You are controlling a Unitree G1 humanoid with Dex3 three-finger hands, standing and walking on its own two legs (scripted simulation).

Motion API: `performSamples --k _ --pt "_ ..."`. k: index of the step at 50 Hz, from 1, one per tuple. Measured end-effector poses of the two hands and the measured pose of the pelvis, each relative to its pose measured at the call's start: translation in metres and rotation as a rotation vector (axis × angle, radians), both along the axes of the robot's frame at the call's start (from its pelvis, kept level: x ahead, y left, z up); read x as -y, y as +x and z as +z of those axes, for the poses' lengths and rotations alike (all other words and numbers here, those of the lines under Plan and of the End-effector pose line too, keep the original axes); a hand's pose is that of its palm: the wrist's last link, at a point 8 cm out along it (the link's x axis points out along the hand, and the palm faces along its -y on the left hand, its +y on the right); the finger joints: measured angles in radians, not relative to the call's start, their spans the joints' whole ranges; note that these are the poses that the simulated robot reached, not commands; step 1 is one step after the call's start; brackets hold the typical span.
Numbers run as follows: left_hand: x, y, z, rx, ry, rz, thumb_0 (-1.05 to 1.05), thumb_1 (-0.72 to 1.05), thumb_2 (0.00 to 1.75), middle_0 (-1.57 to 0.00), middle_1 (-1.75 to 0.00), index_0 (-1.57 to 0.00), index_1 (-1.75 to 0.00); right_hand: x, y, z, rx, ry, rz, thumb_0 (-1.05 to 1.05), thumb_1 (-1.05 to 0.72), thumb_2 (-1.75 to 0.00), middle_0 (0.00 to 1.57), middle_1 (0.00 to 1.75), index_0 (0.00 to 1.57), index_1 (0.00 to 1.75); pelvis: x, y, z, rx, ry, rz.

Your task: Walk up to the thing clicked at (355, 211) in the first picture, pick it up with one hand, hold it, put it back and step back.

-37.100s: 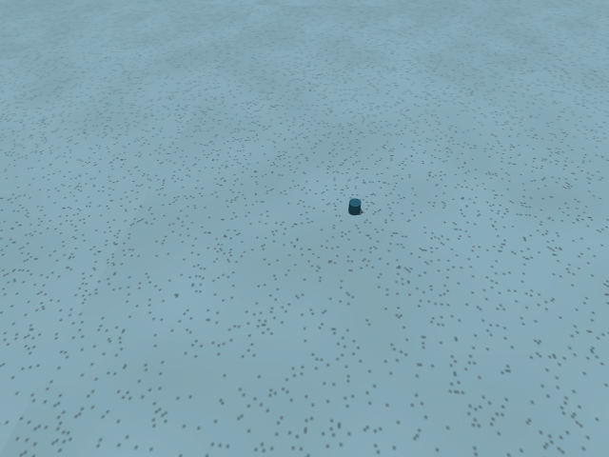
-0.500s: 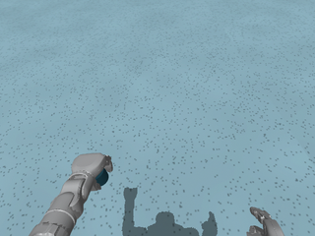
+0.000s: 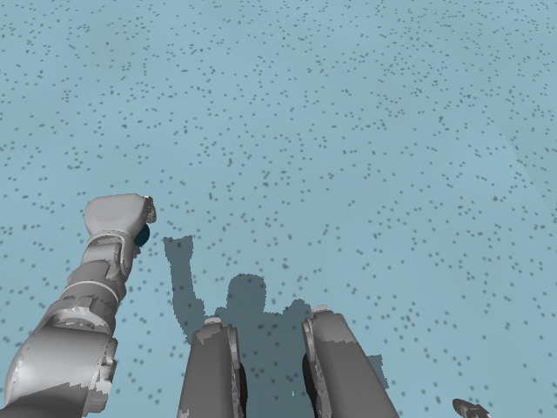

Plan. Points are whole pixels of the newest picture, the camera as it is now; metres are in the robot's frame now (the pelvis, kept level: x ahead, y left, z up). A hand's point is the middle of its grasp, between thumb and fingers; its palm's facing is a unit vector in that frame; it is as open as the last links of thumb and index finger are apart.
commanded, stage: crouch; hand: left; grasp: from above
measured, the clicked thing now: (129, 229) +0.45 +0.23 -0.13
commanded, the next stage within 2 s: lower in 1.16 s
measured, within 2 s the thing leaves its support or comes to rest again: neither
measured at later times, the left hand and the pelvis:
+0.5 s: hand (152, 250) +0.46 +0.24 -0.30, palm faces -0.44 -0.02 -0.90, open 7.5 cm; pelvis +0.00 +0.00 -0.14, yaw -2 degrees
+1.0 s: hand (162, 253) +0.47 +0.24 -0.37, palm faces -0.44 -0.03 -0.90, open 7.5 cm; pelvis -0.02 -0.01 -0.21, yaw -5 degrees
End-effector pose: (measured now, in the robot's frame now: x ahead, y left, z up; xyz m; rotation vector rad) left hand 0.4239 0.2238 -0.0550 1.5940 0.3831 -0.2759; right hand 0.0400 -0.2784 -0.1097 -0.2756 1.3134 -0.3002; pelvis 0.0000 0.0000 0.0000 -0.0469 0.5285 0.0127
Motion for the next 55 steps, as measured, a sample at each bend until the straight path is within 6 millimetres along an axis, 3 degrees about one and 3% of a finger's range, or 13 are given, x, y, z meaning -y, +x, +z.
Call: performSamples --k 8,15,20,32,48,55 --pt "-0.006 0.011 -0.072 -0.051 -0.026 0.021 -0.01 0.31 0.41 -0.73 -0.62 -0.83 -0.57 -0.015 -0.02 -0.061 -0.041 0.037 0.005 0.01 -0.9 -0.9 0.2 0.3 0.2 0.3 -0.001 -0.011 -0.058 -0.069 -0.014 -0.004" --pt "-0.01 0.022 -0.135 -0.056 -0.058 -0.009 -0.01 0.31 0.42 -0.72 -0.63 -0.83 -0.57 -0.014 -0.011 -0.098 -0.068 0.031 0.061 0.01 -0.9 -0.9 0.2 0.3 0.2 0.3 0.0 -0.01 -0.1 -0.118 -0.031 -0.005" --pt "-0.015 0.03 -0.168 -0.046 -0.06 -0.012 -0.01 0.3 0.43 -0.72 -0.63 -0.83 -0.57 -0.008 0.001 -0.116 -0.084 0.022 0.101 0.01 -0.9 -0.9 0.2 0.3 0.2 0.3 0.0 -0.006 -0.121 -0.145 -0.039 -0.005" --pt "-0.019 0.046 -0.21 -0.053 -0.062 0.028 -0.01 0.29 0.44 -0.73 -0.62 -0.83 -0.57 0.001 0.006 -0.146 -0.13 0.053 0.137 0.0 -0.91 -0.9 0.2 0.3 0.2 0.3 0.005 0.0 -0.151 -0.152 -0.044 -0.021" --pt "-0.018 0.051 -0.256 -0.036 -0.072 0.01 -0.01 0.31 0.4 -0.73 -0.62 -0.84 -0.56 0.0 -0.037 -0.185 -0.191 0.056 0.123 0.0 -0.92 -0.9 0.2 0.3 0.2 0.3 0.007 -0.015 -0.203 -0.094 -0.058 -0.051" --pt "-0.019 0.058 -0.27 -0.039 -0.056 0.021 -0.01 0.32 0.38 -0.73 -0.61 -0.84 -0.55 -0.005 -0.045 -0.199 -0.192 0.052 0.123 0.0 -0.92 -0.9 0.2 0.3 0.2 0.3 0.005 -0.017 -0.219 -0.081 -0.065 -0.058"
